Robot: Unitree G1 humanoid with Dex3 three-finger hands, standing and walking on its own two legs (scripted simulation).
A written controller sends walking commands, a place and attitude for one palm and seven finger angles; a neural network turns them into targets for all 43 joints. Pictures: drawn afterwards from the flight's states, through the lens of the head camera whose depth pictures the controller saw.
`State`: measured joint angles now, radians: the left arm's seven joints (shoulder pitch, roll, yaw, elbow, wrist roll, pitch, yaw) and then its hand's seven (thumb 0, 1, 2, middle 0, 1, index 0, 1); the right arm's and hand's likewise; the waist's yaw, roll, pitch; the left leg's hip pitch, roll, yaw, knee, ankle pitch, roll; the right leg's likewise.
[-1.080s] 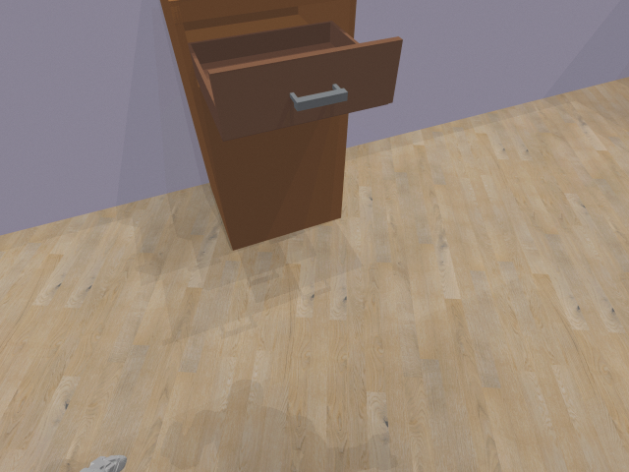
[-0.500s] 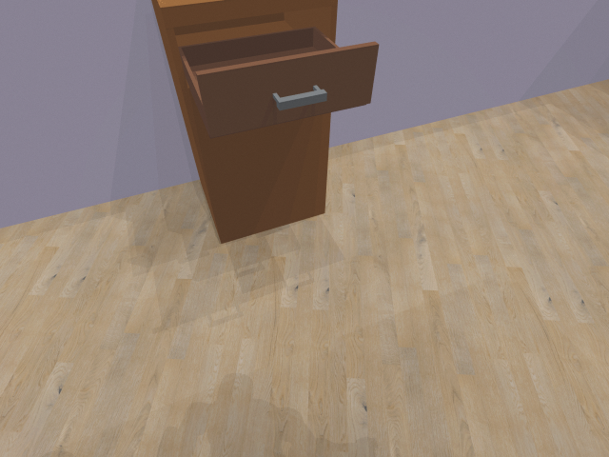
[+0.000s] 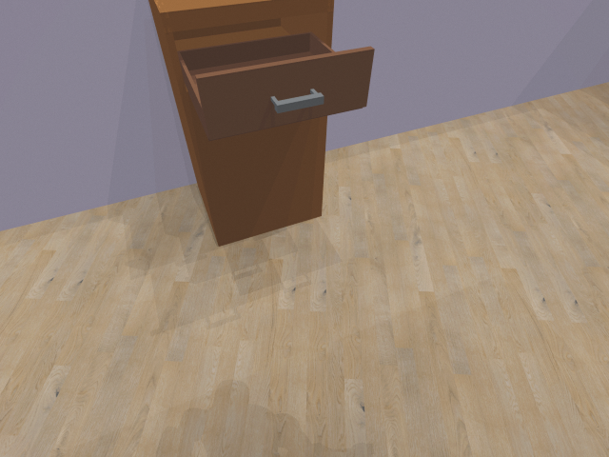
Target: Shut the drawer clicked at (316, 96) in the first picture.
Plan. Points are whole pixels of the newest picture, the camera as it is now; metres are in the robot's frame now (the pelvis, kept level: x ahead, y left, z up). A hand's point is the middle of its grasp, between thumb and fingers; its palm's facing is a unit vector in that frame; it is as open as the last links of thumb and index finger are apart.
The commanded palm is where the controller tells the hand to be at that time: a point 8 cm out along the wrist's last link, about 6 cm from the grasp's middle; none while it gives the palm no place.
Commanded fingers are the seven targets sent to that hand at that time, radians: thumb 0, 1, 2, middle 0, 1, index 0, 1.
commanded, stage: look at it before walking up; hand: left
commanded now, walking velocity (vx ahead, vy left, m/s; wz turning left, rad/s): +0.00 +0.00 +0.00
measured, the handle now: (296, 99) +0.90 +0.08 +0.03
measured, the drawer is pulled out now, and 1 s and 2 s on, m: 0.29 0.29 0.29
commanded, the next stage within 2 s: walk to a spot facing it in 0.36 s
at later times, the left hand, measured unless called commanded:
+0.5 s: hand out of the picture +0.07 +0.25 -0.16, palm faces -0.02 -0.95 -0.33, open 7.4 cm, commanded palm none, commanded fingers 0.00 0.90 0.90 -0.20 -0.30 -0.20 -0.30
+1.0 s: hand out of the picture +0.05 +0.17 -0.17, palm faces -0.13 -0.97 -0.22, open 7.4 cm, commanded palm none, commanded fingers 0.00 0.90 0.90 -0.20 -0.30 -0.20 -0.30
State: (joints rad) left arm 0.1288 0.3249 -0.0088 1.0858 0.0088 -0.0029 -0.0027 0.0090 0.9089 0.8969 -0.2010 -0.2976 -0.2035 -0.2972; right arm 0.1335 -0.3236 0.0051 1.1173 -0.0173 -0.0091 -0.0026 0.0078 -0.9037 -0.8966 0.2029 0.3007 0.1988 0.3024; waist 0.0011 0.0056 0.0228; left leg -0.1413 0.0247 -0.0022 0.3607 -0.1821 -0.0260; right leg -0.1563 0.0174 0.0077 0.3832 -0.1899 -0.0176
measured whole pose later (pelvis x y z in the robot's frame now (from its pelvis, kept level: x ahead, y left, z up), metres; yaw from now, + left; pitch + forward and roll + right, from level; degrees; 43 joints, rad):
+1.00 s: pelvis +0.00 -0.02 -0.01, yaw -13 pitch +0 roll +1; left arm 0.34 0.17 0.03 0.95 0.02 0.01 -0.01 0.01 0.91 0.90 -0.20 -0.30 -0.20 -0.30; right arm 0.18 -0.23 -0.05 0.97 -0.03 0.04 0.01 0.01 -0.91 -0.90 0.20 0.30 0.20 0.30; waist 0.04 0.03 0.06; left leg -0.48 0.06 0.02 1.08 -0.35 -0.04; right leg -0.26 0.08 0.03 0.52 -0.25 -0.08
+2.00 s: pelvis +0.28 -0.10 -0.03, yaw -48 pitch -2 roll -2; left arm 0.12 0.19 0.05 0.93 0.01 -0.03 -0.02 0.00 0.91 0.90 -0.20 -0.30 -0.20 -0.30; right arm 0.43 -0.13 -0.03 1.07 -0.02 -0.01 -0.02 0.01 -0.91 -0.90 0.20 0.30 0.20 0.30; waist -0.07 -0.02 0.12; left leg -0.41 0.17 0.07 1.33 -0.40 -0.03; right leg -0.35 0.08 -0.14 0.61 -0.24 -0.11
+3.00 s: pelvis +0.49 -0.35 -0.02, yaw -73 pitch -1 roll -1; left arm 0.09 0.18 0.04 0.96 0.02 -0.01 0.02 0.01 0.91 0.90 -0.20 -0.30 -0.20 -0.30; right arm 0.28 -0.16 -0.04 1.00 -0.02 0.01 -0.03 0.01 -0.91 -0.90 0.20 0.30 0.19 0.30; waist -0.07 0.04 0.09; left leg -0.49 0.14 0.04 1.17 -0.39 -0.05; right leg -0.35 0.03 -0.15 0.56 -0.19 -0.08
